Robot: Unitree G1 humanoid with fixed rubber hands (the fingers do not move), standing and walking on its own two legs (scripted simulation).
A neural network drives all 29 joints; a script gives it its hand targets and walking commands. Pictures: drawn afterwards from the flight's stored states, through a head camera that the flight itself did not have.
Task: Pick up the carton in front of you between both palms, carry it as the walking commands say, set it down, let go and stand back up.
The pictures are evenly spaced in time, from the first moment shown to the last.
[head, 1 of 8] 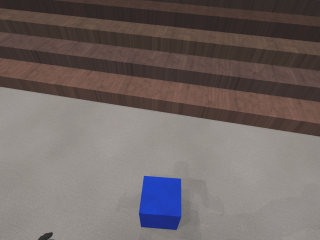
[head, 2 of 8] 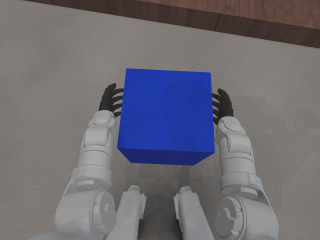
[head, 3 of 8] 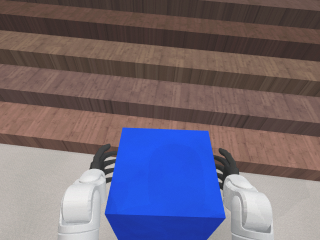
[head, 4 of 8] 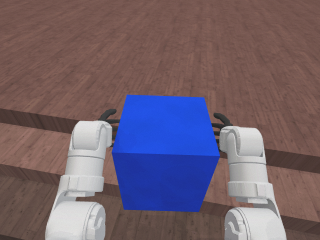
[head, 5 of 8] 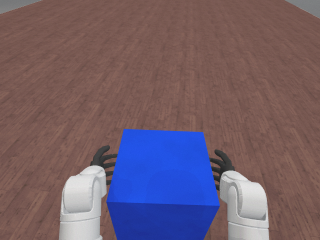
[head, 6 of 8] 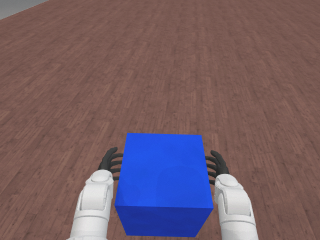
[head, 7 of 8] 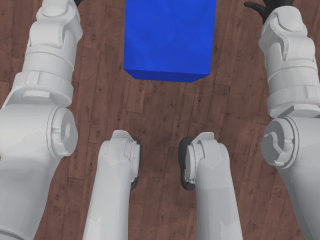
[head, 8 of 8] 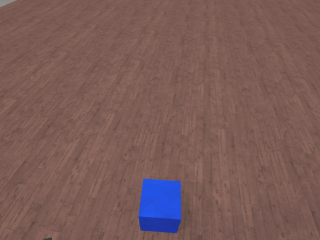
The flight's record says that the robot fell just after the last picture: no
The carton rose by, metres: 1.77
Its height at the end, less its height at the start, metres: +1.00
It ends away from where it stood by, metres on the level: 5.38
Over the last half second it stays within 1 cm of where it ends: yes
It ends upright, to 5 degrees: yes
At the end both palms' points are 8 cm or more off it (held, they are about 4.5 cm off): yes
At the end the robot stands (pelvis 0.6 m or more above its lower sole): yes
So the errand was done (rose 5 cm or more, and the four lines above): yes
